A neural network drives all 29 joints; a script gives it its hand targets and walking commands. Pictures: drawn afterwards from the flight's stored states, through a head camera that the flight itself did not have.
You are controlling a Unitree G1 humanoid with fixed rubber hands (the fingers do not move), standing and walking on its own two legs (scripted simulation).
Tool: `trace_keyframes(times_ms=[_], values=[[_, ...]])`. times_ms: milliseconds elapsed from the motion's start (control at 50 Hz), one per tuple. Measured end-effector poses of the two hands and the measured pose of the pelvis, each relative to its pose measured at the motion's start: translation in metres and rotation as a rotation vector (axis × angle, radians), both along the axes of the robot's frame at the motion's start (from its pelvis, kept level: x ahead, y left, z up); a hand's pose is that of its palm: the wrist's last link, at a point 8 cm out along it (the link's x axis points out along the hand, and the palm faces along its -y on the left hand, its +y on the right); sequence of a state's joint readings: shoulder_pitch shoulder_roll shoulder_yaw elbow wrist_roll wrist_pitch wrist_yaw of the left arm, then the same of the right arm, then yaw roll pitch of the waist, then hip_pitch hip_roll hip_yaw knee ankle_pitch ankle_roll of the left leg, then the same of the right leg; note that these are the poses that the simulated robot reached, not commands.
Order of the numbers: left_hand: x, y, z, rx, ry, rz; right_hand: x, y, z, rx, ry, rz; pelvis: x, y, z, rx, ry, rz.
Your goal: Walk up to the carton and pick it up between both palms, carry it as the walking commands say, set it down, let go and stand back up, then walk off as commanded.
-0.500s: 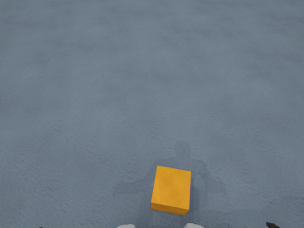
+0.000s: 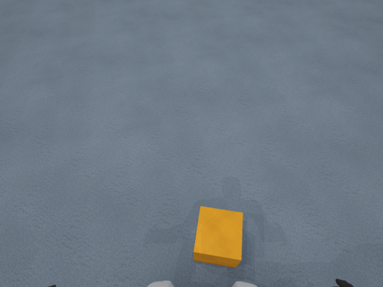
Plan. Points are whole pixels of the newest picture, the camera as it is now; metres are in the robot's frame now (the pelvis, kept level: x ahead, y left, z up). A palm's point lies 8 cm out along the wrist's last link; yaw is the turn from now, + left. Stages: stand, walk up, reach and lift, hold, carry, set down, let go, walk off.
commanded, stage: walk up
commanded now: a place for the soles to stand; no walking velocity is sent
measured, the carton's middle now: (218, 237) +0.40 -0.09 -0.66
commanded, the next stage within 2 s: none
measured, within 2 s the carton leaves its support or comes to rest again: neither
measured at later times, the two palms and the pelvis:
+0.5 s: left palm out of the picture +0.06 +0.35 -0.09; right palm out of the picture +0.07 -0.30 -0.09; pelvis -0.02 +0.02 +0.00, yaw -2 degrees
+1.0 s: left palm out of the picture +0.06 +0.34 -0.09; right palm out of the picture +0.07 -0.31 -0.09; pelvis -0.01 +0.02 +0.00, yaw -2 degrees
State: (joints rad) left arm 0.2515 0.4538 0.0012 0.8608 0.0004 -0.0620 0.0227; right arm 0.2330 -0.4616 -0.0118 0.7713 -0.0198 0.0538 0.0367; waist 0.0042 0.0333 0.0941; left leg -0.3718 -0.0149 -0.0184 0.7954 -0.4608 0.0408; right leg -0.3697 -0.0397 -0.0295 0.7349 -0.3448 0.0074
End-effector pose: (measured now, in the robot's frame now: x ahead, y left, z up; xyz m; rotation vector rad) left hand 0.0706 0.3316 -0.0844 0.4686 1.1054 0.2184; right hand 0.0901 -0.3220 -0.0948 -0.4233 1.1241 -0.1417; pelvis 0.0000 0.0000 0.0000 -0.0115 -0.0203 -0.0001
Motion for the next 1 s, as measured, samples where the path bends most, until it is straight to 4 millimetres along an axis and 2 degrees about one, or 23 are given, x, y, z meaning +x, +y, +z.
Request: trace_keyframes(times_ms=[120, 280, 400, 1000], values=[[-0.005, 0.014, -0.004, -0.004, 0.007, 0.003, -0.005, 0.013, 0.004, -0.006, -0.030, 0.003, -0.006, 0.013, -0.001, -0.014, -0.015, -0.004], [-0.013, 0.010, -0.004, -0.010, 0.009, -0.008, -0.015, 0.015, 0.000, 0.001, -0.018, -0.009, -0.015, 0.015, -0.001, -0.009, -0.005, -0.019], [-0.012, 0.018, -0.007, -0.021, 0.014, -0.014, -0.017, 0.022, 0.006, -0.011, -0.047, -0.009, -0.017, 0.024, 0.000, -0.018, -0.011, -0.024], [-0.009, 0.012, -0.007, -0.021, 0.021, -0.020, -0.018, 0.017, 0.005, -0.010, -0.043, -0.017, -0.015, 0.019, 0.000, -0.013, -0.006, -0.030]])
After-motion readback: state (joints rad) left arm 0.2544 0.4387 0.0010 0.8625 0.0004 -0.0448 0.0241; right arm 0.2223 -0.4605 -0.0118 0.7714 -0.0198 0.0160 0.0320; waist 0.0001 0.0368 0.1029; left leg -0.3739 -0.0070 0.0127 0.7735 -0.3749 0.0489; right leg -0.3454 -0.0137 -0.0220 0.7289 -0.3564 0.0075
